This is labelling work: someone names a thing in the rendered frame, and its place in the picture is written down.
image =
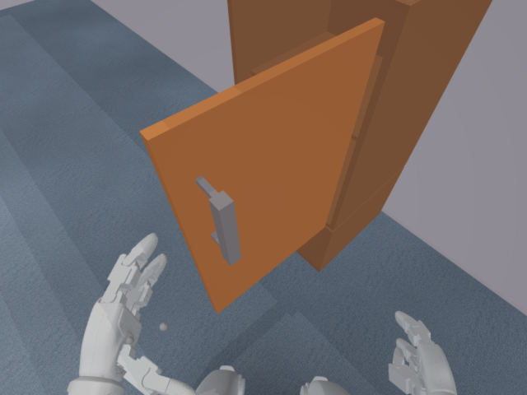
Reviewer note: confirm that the robot left thigh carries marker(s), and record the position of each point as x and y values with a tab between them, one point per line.
222	382

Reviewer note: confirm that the cupboard door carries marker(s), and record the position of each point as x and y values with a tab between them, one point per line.
275	144

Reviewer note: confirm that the left robot hand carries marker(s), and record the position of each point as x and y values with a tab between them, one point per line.
115	317

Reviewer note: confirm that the right robot hand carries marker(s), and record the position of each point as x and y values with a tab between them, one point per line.
428	369

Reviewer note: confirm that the robot left forearm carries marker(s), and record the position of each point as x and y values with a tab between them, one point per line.
95	386

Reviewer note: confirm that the handle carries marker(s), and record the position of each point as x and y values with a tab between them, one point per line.
224	216

